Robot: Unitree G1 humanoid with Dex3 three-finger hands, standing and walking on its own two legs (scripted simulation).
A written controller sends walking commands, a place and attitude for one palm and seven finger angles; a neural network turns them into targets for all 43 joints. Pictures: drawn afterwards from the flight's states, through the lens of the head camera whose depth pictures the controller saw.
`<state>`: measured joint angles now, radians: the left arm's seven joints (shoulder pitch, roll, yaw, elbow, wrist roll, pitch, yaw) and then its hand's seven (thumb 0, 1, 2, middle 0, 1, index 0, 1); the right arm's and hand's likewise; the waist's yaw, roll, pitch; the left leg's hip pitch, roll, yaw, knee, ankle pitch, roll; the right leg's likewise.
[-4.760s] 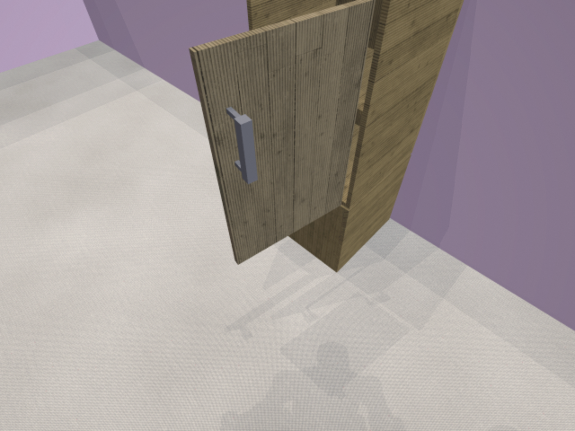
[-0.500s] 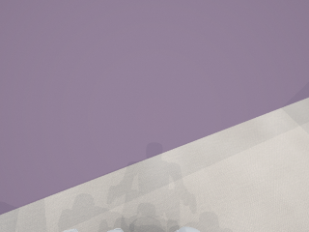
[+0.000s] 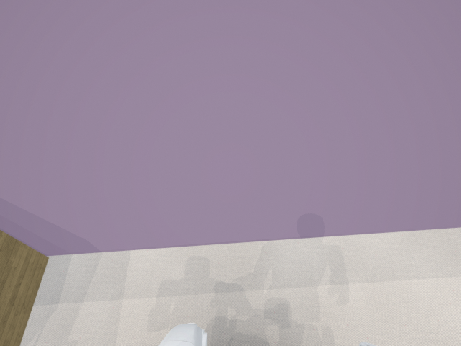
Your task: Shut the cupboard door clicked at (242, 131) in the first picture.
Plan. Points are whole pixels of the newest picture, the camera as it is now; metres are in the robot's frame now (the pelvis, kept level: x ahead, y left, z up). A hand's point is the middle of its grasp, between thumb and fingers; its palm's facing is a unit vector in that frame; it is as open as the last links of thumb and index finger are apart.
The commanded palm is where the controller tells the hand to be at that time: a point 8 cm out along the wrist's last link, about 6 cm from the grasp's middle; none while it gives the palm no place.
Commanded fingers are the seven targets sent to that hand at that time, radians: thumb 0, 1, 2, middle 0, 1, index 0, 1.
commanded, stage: turn to face it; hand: left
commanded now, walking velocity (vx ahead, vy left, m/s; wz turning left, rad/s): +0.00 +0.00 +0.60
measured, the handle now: out of the picture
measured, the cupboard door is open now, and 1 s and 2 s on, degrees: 79 79 79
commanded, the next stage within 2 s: none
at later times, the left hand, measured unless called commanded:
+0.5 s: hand out of the picture +0.05 +0.24 -0.16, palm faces +0.30 -0.91 -0.28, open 7.4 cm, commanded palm none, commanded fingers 0.00 0.90 0.90 -0.20 -0.30 -0.20 -0.30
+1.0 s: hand out of the picture -0.07 +0.22 -0.20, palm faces +0.59 -0.77 -0.24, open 7.4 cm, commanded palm none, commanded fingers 0.00 0.90 0.90 -0.20 -0.30 -0.20 -0.30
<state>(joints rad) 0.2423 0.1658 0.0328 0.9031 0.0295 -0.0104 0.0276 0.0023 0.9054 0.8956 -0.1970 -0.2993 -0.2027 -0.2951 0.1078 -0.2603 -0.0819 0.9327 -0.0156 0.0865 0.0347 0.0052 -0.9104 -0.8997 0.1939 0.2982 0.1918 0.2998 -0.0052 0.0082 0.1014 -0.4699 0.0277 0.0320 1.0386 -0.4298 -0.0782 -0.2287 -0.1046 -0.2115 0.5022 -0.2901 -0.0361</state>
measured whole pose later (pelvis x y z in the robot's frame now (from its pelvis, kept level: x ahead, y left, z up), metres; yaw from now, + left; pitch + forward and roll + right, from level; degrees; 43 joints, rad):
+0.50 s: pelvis +0.01 +0.00 -0.01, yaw +17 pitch +2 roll -1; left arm 0.14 0.24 0.07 0.88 0.02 0.04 0.01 0.00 0.91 0.90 -0.19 -0.30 -0.20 -0.29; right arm 0.17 -0.22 -0.06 0.93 -0.03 0.05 0.01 0.00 -0.90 -0.90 0.20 0.30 0.20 0.30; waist -0.02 0.01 0.09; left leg -0.29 0.01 -0.05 0.52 -0.26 -0.01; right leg -0.40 -0.06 -0.02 0.78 -0.41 0.08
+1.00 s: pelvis +0.01 +0.01 -0.02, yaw +36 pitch +1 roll -1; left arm 0.21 0.25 0.08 0.93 0.03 0.06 0.02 0.00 0.91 0.90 -0.20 -0.30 -0.20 -0.30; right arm 0.12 -0.22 -0.06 0.89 -0.02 0.03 0.02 0.00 -0.91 -0.90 0.20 0.30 0.19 0.30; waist 0.00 -0.06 0.11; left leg -0.35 0.00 0.07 0.64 -0.31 0.05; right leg -0.43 -0.12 -0.09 1.06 -0.53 0.08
